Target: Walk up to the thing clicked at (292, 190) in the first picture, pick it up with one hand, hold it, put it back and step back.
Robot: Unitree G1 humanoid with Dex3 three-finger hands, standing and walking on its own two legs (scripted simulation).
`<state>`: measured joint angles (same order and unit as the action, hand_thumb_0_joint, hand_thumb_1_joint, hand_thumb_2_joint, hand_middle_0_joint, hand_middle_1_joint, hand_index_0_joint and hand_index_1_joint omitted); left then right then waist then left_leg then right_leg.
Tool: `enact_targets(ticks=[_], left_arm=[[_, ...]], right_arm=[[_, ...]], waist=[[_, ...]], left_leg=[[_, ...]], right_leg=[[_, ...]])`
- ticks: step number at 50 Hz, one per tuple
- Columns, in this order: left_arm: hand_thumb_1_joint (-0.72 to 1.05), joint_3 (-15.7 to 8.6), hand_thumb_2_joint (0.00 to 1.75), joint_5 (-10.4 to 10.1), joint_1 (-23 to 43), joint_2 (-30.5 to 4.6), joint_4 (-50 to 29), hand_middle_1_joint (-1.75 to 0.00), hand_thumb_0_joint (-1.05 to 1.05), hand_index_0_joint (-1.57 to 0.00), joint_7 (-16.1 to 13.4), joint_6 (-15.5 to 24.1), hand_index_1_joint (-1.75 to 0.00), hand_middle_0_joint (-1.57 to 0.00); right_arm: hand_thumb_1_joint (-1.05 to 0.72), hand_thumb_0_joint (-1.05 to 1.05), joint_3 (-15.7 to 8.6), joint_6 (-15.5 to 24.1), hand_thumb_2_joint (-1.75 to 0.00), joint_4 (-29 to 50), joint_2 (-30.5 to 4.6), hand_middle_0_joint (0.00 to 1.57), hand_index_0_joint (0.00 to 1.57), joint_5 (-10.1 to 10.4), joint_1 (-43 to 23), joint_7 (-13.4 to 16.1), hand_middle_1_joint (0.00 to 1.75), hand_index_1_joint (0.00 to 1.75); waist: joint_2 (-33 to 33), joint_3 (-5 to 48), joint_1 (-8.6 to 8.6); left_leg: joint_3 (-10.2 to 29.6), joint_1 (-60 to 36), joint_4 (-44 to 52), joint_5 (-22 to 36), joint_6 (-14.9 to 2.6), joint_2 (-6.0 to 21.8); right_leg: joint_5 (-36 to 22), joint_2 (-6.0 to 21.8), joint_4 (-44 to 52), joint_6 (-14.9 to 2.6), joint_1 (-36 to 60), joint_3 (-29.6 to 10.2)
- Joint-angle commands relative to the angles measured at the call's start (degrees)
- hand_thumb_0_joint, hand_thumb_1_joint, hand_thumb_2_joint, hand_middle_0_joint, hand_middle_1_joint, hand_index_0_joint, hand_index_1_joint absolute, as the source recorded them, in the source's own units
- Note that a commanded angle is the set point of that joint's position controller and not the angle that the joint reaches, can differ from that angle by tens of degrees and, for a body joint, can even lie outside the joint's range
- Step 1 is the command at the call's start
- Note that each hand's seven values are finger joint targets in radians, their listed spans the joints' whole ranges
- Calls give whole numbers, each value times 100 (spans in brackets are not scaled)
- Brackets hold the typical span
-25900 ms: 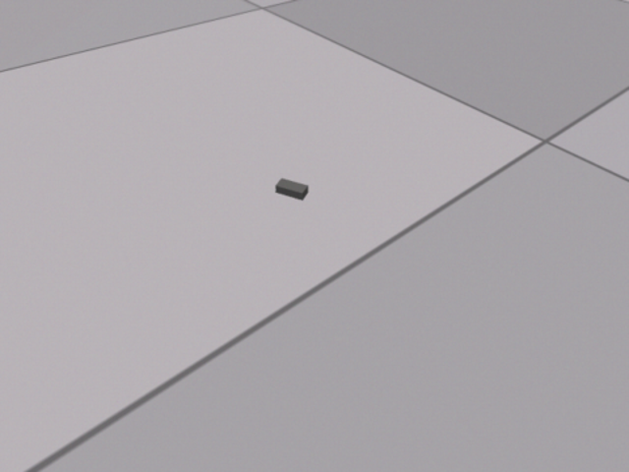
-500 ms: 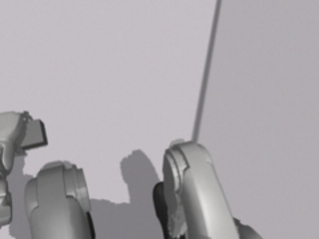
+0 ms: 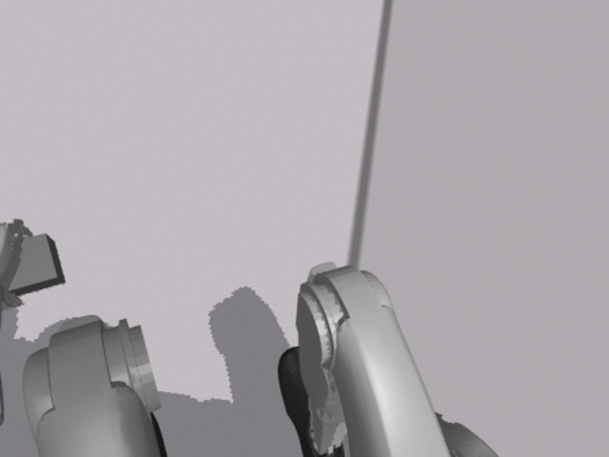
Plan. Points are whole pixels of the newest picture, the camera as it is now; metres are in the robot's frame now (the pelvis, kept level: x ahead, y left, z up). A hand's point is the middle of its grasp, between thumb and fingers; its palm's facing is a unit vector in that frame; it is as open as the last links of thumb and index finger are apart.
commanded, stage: rest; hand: left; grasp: from above
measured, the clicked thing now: out of the picture +0.39 +0.31 -0.26
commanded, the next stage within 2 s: open in 0.06 s
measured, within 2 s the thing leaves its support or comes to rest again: neither
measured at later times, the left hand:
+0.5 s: hand out of the picture +0.38 +0.30 -0.23, palm faces -0.46 -0.13 -0.88, open 10.5 cm
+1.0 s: hand out of the picture +0.38 +0.30 -0.24, palm faces -0.47 -0.15 -0.87, open 13.5 cm
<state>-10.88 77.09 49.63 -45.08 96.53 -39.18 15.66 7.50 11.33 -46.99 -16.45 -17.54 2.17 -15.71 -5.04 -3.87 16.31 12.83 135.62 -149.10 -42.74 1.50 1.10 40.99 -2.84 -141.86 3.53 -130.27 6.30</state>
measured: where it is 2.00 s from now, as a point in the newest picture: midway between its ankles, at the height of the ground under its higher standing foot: outside the picture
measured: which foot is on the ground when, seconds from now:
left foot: down 0.00-1.00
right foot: down 0.00-1.00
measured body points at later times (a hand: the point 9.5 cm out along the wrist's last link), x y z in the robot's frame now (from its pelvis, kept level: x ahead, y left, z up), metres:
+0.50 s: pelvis -0.01 +0.00 +0.00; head +0.23 +0.12 +0.36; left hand +0.40 +0.30 -0.18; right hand +0.06 -0.26 -0.07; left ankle +0.06 +0.13 -0.25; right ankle +0.10 -0.12 -0.25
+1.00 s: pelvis -0.01 +0.00 +0.01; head +0.24 +0.12 +0.36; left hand +0.40 +0.31 -0.19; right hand +0.07 -0.26 -0.07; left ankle +0.06 +0.13 -0.25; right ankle +0.10 -0.12 -0.25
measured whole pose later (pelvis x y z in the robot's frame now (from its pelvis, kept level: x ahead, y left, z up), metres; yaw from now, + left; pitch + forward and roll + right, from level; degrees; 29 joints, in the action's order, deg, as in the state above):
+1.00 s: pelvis -0.01 +0.00 +0.01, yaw -1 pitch +27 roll -12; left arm -8.5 75.1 50.6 -48.1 98.2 -39.5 15.8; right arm 10.3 14.4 -46.0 -18.1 -18.0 2.5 -18.4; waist -5.9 -5.8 17.2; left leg 14.2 134.6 -148.3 -42.2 1.2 1.1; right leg 40.0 -3.2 -139.7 3.8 -128.4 7.6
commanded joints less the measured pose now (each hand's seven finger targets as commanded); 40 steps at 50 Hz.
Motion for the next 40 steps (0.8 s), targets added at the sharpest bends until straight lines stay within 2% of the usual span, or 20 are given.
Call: enact_targets(ticks=[1, 2, 3, 5, 7, 8, 9, 10, 16, 20, 21, 26, 27, 28, 30, 32, 34, 35, 36, 40], left_arm=[[73, -39, 60, -89, 1368, -1394, -333, -46, 0, -109, -234, 22, -45, -109], [73, 67, 61, -122, 1441, -1314, -280, -47, 0, -109, -224, 26, -46, -108], [72, 7, 59, -111, 1463, -1432, -295, -46, 0, -108, -244, 39, -45, -107], [70, -19, 59, -98, 1263, -1492, -275, -43, 0, -107, -280, 34, -43, -107], [72, 139, 57, -80, 1404, -1359, -154, -45, 0, -108, -251, 39, -44, -107], [71, 163, 59, -111, 1400, -1393, -180, -44, 0, -107, -272, 51, -44, -107], [63, 294, 60, -138, 1434, -1267, -271, -45, 0, -99, -275, 50, -45, -99], [55, 160, 58, -124, 1422, -1471, -230, -47, 0, -91, -299, 48, -47, -91], [9, 207, 52, -133, 1499, -1440, -276, -49, 0, -59, -369, 49, -48, -58], [-4, 394, 60, -158, 1627, -1300, -379, -56, 0, -49, -395, 36, -56, -49], [-5, 265, 62, -146, 1546, -1451, -336, -58, 0, -48, -418, 29, -57, -47], [-15, 348, 70, -161, 1530, -1288, -253, -67, 0, -39, -430, -28, -66, -39], [-17, 484, 71, -178, 1527, -1145, -325, -67, 0, -38, -413, -42, -67, -38], [-20, 342, 73, -178, 1466, -1382, -224, -70, 0, -35, -431, -62, -70, -35], [-23, 211, 75, -140, 1425, -1491, -209, -74, 0, -32, -407, -87, -74, -32], [-27, 371, 79, -170, 1503, -1308, -291, -74, 0, -29, -372, -100, -75, -30], [-32, 217, 83, -196, 1376, -1437, -230, -80, 0, -25, -358, -124, -80, -25], [-33, 367, 83, -233, 1481, -1307, -322, -81, 0, -24, -331, -116, -81, -24], [-35, 220, 84, -229, 1335, -1454, -250, -82, 0, -22, -339, -132, -82, -22], [-40, 78, 89, -252, 1298, -1578, -317, -86, 0, -17, -286, -90, -87, -18]], right_arm=[[-89, 0, -413, -19, -90, 6, -1671, 20, 20, -11, 1041, 20, 30, 30], [-89, 0, -430, 14, -90, 72, -1738, 20, 20, -4, 976, 23, 30, 30], [-89, 0, -402, 37, -90, 20, -1741, 20, 20, -39, 1017, 15, 30, 30], [-89, 0, -349, 22, -90, 12, -1716, 20, 20, -50, 959, 18, 30, 30], [-89, 0, -293, 81, -90, 71, -1690, 20, 20, -74, 903, -8, 30, 30], [-89, 0, -265, 82, -90, 23, -1692, 20, 20, -85, 880, -5, 30, 30], [-88, 0, -321, 102, -89, 85, -1739, 20, 20, -76, 789, 6, 30, 30], [-88, 0, -290, 114, -89, 73, -1755, 20, 20, -42, 858, 7, 30, 30], [-88, 0, -194, 175, -89, 30, -1776, 20, 20, -117, 857, -42, 30, 30], [-88, 0, -235, 281, -89, 72, -1870, 20, 20, -101, 772, -70, 30, 30], [-89, 0, -202, 308, -89, 27, -1833, 20, 20, -93, 863, -98, 30, 30], [-89, 0, -256, 370, -90, 15, -1880, 20, 20, -112, 848, -150, 30, 30], [-88, 0, -256, 380, -89, 59, -1886, 20, 20, -107, 821, -159, 30, 30], [-88, 0, -234, 376, -90, 28, -1900, 20, 20, -94, 795, -161, 30, 30], [-89, 0, -211, 391, -90, 29, -1905, 20, 20, -102, 961, -202, 30, 30], [-89, 0, -249, 411, -90, 82, -1899, 20, 20, -71, 788, -218, 30, 30], [-89, 0, -230, 410, -90, 105, -1918, 20, 20, -70, 903, -245, 30, 30], [-89, 0, -219, 423, -90, 129, -1921, 20, 20, -59, 812, -252, 30, 30], [-89, 0, -262, 408, -90, 77, -1940, 20, 20, -48, 885, -243, 30, 30], [-89, 0, -218, 385, -90, 87, -1922, 20, 20, -33, 1021, -271, 30, 30]], waist=[[2191, 3541, 145], [2168, 3450, 169], [2237, 3431, 184], [2185, 3596, 73], [2125, 3355, 219], [2147, 3378, 185], [2120, 3460, 160], [2147, 3453, 168], [2186, 3316, 237], [2189, 3310, 255], [2262, 3300, 250], [2334, 3268, 266], [2406, 3329, 261], [2406, 3359, 211], [2453, 3324, 252], [2523, 3310, 211], [2485, 3389, 246], [2475, 3386, 225], [2470, 3446, 195], [2500, 3459, 204]], left_leg=[[-714, -2558, 1512, 1282, -229, 14], [-696, -2541, 1533, 1158, -223, 9], [-696, -2532, 1546, 1171, -226, 9], [-677, -2529, 1580, 1234, -221, 16], [-656, -2497, 1539, 1112, -233, 8], [-639, -2422, 1542, 1091, -231, 26], [-639, -2464, 1536, 1070, -228, 27], [-627, -2513, 1544, 1117, -230, 33], [-590, -2504, 1610, 993, -222, 28], [-586, -2527, 1577, 997, -208, 33], [-583, -2605, 1584, 1071, -204, 29], [-540, -2672, 1681, 1019, -170, 53], [-542, -2739, 1692, 1089, -168, 50], [-526, -2732, 1682, 1088, -163, 70], [-557, -2785, 1688, 1220, -166, 52], [-530, -2821, 1715, 1177, -138, 61], [-561, -2853, 1640, 1345, -155, 59], [-556, -2753, 1653, 1277, -164, 58], [-559, -2839, 1680, 1355, -162, 59], [-545, -2832, 1699, 1471, -159, 59]], right_leg=[[-1576, -205, 1292, -441, 1892, 694], [-1457, -203, 1299, -457, 1796, 695], [-1451, -195, 1308, -447, 1814, 721], [-1480, -240, 1340, -467, 2003, 694], [-1390, -208, 1298, -447, 1789, 763], [-1357, -234, 1355, -460, 1865, 729], [-1333, -252, 1358, -481, 1898, 682], [-1390, -240, 1355, -471, 1896, 718], [-1288, -227, 1375, -459, 1789, 809], [-1304, -234, 1387, -466, 1825, 770], [-1360, -208, 1361, -456, 1857, 796], [-1333, -218, 1362, -462, 1760, 839], [-1386, -229, 1374, -462, 1769, 841], [-1413, -244, 1359, -478, 1814, 823], [-1542, -217, 1348, -454, 1901, 841], [-1487, -218, 1288, -486, 1809, 821], [-1676, -230, 1322, -460, 1954, 833], [-1597, -235, 1323, -473, 1929, 819], [-1672, -243, 1353, -471, 1999, 826], [-1757, -226, 1335, -466, 2075, 848]])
